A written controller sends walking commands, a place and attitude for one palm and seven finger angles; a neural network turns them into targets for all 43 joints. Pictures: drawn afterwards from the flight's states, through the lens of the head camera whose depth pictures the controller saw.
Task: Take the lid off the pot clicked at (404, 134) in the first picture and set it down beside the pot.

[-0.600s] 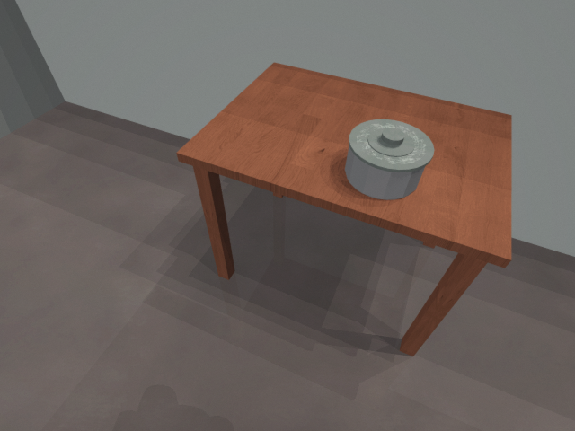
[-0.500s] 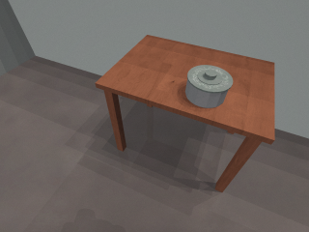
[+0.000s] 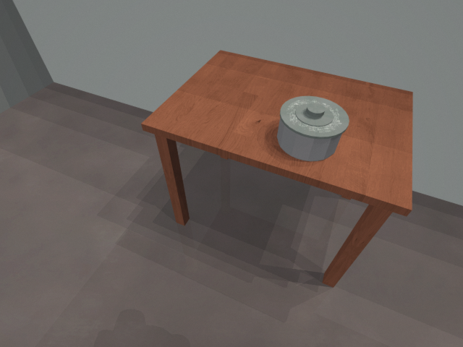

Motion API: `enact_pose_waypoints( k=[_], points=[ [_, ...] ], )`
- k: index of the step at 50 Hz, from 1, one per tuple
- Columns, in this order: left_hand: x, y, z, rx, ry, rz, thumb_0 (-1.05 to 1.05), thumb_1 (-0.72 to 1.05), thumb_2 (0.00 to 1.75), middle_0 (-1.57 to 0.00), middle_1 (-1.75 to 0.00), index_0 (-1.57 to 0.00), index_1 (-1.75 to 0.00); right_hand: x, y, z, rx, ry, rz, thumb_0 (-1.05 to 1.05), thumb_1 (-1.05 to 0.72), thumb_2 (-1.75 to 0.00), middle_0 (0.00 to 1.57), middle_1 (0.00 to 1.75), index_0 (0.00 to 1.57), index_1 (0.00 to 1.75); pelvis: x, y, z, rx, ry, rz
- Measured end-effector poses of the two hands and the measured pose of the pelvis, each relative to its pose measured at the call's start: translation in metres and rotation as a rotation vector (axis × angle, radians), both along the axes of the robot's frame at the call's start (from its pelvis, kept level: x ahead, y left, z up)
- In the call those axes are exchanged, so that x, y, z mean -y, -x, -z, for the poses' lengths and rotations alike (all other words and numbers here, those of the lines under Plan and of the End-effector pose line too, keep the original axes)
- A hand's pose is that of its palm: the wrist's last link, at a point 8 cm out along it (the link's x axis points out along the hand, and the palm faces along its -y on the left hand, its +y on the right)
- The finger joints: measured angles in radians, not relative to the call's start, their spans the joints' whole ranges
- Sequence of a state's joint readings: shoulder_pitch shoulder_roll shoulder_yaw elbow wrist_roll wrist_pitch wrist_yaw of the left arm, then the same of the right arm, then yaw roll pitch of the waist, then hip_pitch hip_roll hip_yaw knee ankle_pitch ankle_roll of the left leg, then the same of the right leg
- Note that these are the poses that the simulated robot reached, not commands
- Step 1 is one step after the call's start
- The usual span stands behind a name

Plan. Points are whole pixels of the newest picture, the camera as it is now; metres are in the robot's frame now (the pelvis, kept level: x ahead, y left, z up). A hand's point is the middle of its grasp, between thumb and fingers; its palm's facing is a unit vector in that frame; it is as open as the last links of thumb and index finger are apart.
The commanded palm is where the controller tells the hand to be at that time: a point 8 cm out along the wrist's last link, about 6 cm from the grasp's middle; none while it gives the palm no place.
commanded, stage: look at it before walking up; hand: left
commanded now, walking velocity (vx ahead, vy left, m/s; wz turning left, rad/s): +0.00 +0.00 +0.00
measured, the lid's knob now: (315, 109) +0.75 -0.21 -0.01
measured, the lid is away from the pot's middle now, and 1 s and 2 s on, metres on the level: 0.00 0.00 0.00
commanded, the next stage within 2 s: turn to face it in 0.04 s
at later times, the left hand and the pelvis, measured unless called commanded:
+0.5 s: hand out of the picture +0.03 +0.18 -0.18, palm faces -0.06 -0.97 -0.24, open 7.4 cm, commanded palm none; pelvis -0.01 -0.02 -0.02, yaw -7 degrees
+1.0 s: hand out of the picture +0.09 +0.21 -0.18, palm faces -0.21 -0.95 -0.22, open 7.4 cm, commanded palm none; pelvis -0.03 +0.03 +0.00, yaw -17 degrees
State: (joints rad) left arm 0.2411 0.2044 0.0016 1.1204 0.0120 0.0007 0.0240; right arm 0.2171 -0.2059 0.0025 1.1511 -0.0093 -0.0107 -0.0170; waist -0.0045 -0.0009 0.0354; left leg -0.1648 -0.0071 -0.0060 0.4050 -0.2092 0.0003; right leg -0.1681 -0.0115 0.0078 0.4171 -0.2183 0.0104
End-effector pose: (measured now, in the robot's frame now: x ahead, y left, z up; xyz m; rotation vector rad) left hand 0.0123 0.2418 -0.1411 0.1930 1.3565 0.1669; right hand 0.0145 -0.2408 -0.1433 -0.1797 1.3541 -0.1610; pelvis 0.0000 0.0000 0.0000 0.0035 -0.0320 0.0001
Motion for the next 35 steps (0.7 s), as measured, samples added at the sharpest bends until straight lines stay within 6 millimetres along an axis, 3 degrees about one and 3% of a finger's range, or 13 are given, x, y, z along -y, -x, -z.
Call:
enact_pose_waypoints(
  k=[17, 28, 35],
  points=[
    [0.015, 0.005, 0.007, -0.036, 0.023, 0.011, 0.00, 0.91, 0.90, -0.20, -0.30, -0.20, -0.30, -0.004, 0.013, 0.008, 0.008, -0.015, 0.075, 0.00, -0.91, -0.90, 0.20, 0.30, 0.20, 0.29, 0.006, 0.005, 0.006, -0.004, -0.003, 0.063],
    [0.019, -0.020, 0.005, 0.018, -0.024, 0.083, 0.00, 0.91, 0.90, -0.20, -0.30, -0.20, -0.30, 0.025, 0.028, 0.021, 0.029, -0.003, 0.153, 0.00, -0.91, -0.90, 0.20, 0.30, 0.20, 0.30, 0.022, 0.016, 0.018, -0.020, -0.015, 0.125],
    [0.017, -0.029, -0.004, 0.043, -0.021, 0.107, 0.00, 0.91, 0.90, -0.20, -0.30, -0.20, -0.30, 0.034, 0.014, 0.002, 0.098, 0.040, 0.164, 0.01, -0.91, -0.90, 0.20, 0.30, 0.20, 0.29, 0.013, 0.024, 0.007, -0.039, -0.022, 0.166]
  ],
)
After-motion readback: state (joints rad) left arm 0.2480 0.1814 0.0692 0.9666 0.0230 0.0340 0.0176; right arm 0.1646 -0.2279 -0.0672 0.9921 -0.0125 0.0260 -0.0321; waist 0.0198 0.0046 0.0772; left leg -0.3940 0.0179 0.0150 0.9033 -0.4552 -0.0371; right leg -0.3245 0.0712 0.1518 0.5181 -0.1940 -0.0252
